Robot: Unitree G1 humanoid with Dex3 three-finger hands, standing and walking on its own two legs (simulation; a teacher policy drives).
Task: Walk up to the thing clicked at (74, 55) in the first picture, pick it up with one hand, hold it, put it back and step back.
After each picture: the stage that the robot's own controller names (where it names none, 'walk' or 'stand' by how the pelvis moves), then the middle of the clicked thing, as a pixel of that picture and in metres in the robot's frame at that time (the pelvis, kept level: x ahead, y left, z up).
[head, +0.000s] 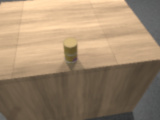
stand; (70, 51) +0.57 +0.06 -0.04
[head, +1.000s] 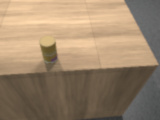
walk; (49, 50) +0.52 +0.17 -0.01
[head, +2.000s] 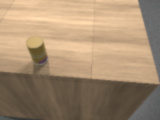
stand; (37, 51) +0.49 +0.20 +0.00
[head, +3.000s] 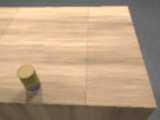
walk; (30, 79) +0.40 +0.23 -0.03
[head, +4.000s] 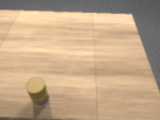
stand; (38, 92) +0.35 +0.17 -0.04
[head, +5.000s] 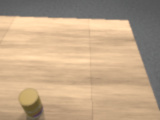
stand; (31, 104) +0.31 +0.19 -0.04
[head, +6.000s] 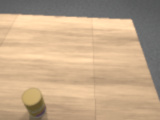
stand; (35, 103) +0.31 +0.18 -0.04
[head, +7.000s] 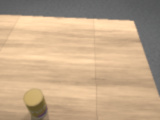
stand; (36, 104) +0.31 +0.18 -0.04
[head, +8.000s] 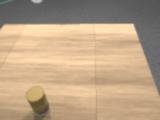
rise first; (38, 101) +0.33 +0.20 -0.04
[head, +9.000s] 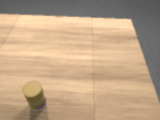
go down; (35, 96) +0.33 +0.19 -0.04
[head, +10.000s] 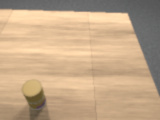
go down; (35, 95) +0.34 +0.17 -0.03
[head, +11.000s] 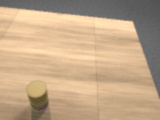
go down; (38, 96) +0.33 +0.16 -0.03
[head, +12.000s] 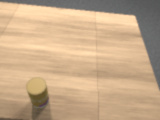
go down; (38, 93) +0.33 +0.16 -0.03
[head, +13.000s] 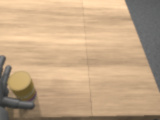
close; (23, 88) +0.33 +0.18 +0.00
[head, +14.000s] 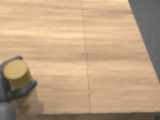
close; (21, 78) +0.36 +0.19 +0.03
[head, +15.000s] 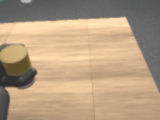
lift; (19, 68) +0.32 +0.17 +0.18
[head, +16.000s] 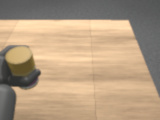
lift; (24, 68) +0.32 +0.18 +0.15
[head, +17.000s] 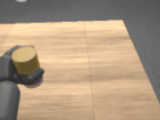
hold; (29, 68) +0.34 +0.16 +0.15
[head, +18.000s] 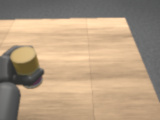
hold; (28, 68) +0.34 +0.16 +0.14
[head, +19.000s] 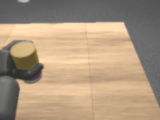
hold; (28, 63) +0.35 +0.16 +0.16
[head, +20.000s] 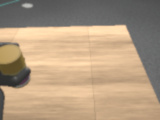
crouch; (14, 67) +0.31 +0.19 +0.19
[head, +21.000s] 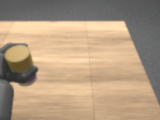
lower; (22, 66) +0.35 +0.18 +0.14
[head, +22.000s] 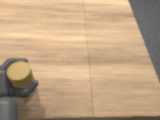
lower; (23, 80) +0.35 +0.18 +0.02
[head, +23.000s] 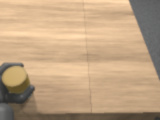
lower; (19, 84) +0.34 +0.19 +0.03
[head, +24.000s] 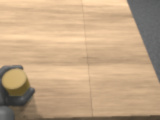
lower; (19, 87) +0.33 +0.19 +0.03
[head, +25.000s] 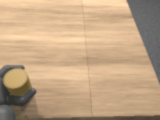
lower; (20, 87) +0.33 +0.19 +0.03
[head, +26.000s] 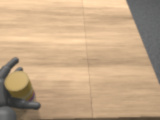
open; (21, 89) +0.33 +0.19 +0.02
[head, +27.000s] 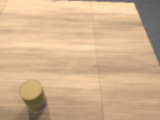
sink last; (34, 97) +0.30 +0.17 +0.01
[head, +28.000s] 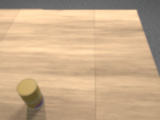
sink last; (31, 95) +0.32 +0.20 +0.00
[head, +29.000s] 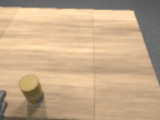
stand; (32, 90) +0.34 +0.20 -0.01
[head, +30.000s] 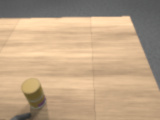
stand; (34, 94) +0.35 +0.19 -0.01
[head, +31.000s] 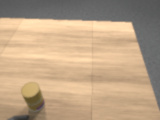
stand; (33, 97) +0.34 +0.20 -0.04
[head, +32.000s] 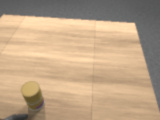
stand; (33, 96) +0.34 +0.20 -0.04
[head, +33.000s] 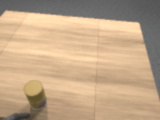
stand; (36, 95) +0.34 +0.19 -0.04
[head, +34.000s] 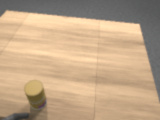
stand; (36, 95) +0.34 +0.19 -0.04
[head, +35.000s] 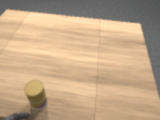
stand; (36, 95) +0.34 +0.18 -0.04
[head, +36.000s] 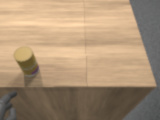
walk; (27, 62) +0.44 +0.20 -0.02
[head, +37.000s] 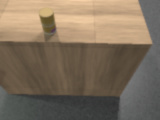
walk; (48, 22) +0.67 +0.17 -0.02
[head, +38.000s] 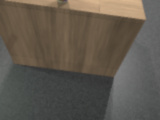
stand; out of the picture +0.92 +0.13 -0.01
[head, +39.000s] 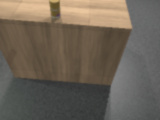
stand; (55, 8) +0.94 +0.17 -0.04
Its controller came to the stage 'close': yes
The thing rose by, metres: 0.22
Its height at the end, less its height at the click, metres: +0.00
